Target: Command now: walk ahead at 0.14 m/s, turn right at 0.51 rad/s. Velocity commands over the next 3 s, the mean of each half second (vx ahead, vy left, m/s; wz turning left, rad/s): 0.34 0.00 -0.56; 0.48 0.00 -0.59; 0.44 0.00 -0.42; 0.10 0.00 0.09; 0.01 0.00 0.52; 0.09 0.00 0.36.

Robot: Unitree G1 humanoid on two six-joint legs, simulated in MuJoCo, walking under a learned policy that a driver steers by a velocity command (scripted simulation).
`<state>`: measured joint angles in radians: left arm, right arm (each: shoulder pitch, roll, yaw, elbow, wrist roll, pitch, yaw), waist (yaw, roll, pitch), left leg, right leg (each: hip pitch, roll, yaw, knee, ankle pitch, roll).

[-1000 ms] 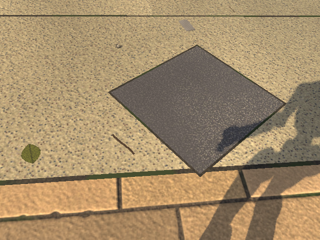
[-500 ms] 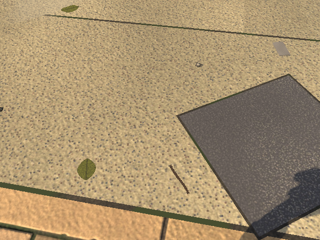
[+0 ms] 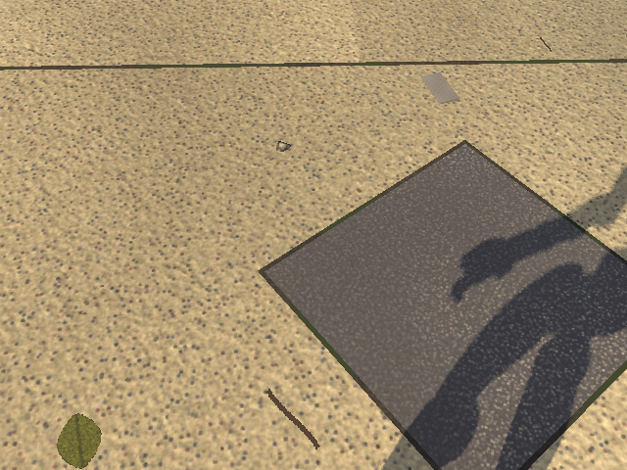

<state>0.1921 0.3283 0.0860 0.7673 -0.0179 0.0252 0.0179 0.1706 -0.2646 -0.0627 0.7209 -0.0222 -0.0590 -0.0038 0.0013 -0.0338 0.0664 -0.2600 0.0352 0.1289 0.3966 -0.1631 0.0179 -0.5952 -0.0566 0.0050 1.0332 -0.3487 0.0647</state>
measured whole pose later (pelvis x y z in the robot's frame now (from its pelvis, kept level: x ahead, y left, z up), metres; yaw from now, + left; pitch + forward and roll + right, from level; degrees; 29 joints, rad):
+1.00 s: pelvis +0.42 -0.13 +0.00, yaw -35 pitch +1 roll +3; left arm 0.18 0.32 0.07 0.63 -0.02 -0.01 -0.01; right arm 0.30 -0.28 -0.08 0.84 0.00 -0.09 0.01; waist -0.07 -0.04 0.04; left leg -0.05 -0.02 0.16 0.26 -0.23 0.01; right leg -0.70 -0.11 0.06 0.93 -0.11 0.00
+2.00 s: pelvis +0.70 -0.43 -0.01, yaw -43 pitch +1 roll +0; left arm 0.18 0.29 0.06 0.80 0.00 0.02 0.04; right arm 0.14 -0.30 -0.07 0.79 0.01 0.03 -0.02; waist -0.03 0.02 0.05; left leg -0.40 -0.05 -0.07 0.46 -0.09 0.02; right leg -0.32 0.01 0.06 0.59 -0.31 0.02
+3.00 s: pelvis +0.75 -0.45 +0.00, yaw -15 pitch +1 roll +0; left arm 0.30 0.25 0.05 0.81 0.01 -0.06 0.01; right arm 0.19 -0.30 -0.05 0.73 0.01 0.00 -0.02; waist 0.03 0.05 -0.01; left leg -0.46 -0.05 -0.08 0.94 -0.42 0.00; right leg -0.17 0.00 0.01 0.44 -0.28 -0.02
